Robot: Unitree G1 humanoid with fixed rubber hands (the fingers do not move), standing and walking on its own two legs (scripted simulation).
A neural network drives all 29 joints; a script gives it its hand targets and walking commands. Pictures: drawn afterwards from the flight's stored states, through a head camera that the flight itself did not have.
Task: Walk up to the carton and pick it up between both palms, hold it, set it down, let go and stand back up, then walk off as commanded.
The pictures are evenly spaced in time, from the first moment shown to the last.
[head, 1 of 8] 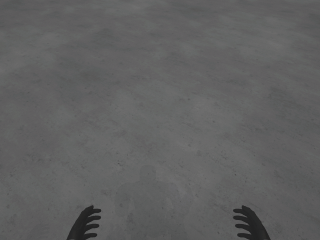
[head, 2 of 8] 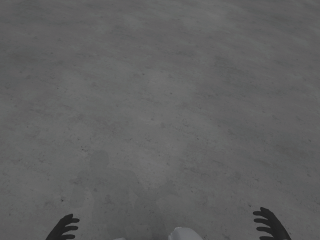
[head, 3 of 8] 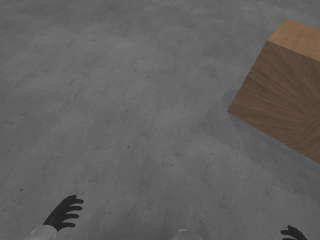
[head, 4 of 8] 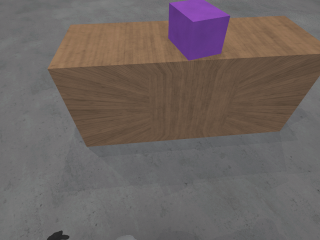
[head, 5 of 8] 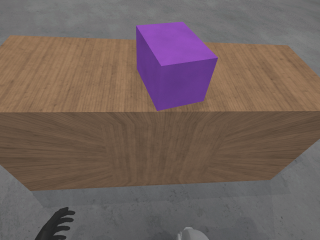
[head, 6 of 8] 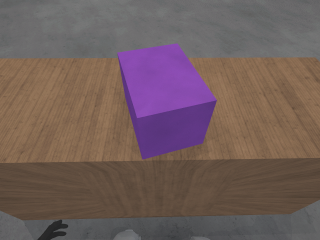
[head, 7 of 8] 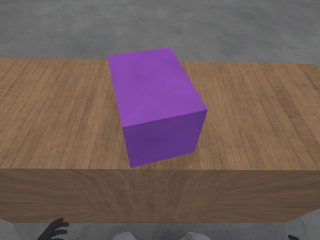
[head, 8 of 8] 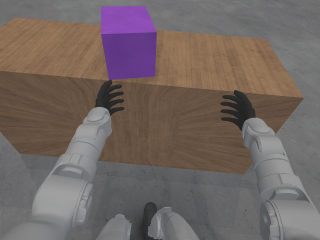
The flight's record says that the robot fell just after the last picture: yes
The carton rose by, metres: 0.00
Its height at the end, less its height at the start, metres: +0.00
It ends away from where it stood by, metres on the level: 0.00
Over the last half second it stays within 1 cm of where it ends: yes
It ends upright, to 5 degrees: yes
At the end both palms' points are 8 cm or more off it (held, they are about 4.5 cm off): yes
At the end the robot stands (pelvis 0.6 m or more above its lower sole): yes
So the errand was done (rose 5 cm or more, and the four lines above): no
